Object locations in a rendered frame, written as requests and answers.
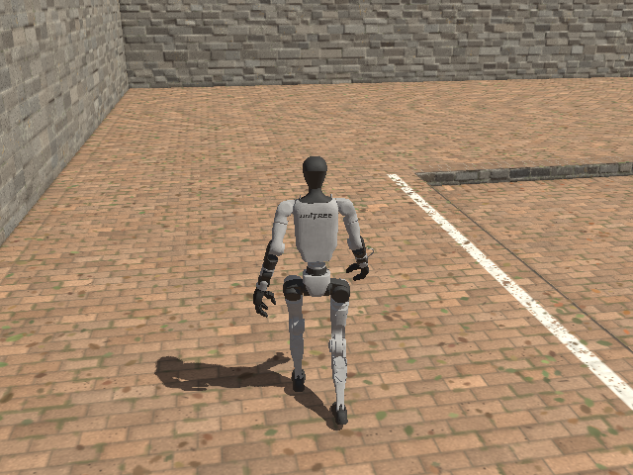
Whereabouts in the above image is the robot right forearm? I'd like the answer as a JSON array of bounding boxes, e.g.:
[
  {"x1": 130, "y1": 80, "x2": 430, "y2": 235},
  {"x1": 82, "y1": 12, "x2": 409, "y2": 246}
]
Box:
[{"x1": 352, "y1": 236, "x2": 368, "y2": 268}]

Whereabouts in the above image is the robot left forearm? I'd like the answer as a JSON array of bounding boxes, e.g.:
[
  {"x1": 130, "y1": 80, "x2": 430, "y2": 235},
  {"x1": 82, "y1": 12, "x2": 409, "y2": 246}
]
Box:
[{"x1": 256, "y1": 240, "x2": 278, "y2": 291}]

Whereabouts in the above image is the robot right hand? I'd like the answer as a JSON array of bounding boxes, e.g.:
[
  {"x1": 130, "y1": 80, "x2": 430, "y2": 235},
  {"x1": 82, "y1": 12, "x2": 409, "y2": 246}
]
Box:
[{"x1": 346, "y1": 263, "x2": 369, "y2": 281}]

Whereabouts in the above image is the robot right foot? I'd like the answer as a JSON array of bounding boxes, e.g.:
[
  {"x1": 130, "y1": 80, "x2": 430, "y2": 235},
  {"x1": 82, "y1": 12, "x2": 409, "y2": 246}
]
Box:
[{"x1": 331, "y1": 402, "x2": 348, "y2": 425}]

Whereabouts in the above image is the robot left hand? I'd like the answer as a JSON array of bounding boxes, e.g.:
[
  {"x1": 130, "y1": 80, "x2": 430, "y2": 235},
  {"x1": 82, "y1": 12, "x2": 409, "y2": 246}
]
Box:
[{"x1": 253, "y1": 287, "x2": 276, "y2": 318}]

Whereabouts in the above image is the left robot upper arm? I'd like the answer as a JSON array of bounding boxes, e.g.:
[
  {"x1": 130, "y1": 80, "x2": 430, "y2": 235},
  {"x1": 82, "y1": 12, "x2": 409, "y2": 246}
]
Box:
[{"x1": 269, "y1": 199, "x2": 295, "y2": 256}]

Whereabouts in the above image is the right robot upper arm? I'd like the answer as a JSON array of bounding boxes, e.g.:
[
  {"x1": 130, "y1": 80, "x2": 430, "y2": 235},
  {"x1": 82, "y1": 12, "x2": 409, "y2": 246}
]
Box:
[{"x1": 335, "y1": 198, "x2": 363, "y2": 250}]

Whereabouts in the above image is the humanoid robot torso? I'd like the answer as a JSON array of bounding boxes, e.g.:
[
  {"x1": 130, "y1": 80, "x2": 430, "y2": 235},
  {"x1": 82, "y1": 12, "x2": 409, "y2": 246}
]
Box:
[{"x1": 293, "y1": 194, "x2": 339, "y2": 297}]

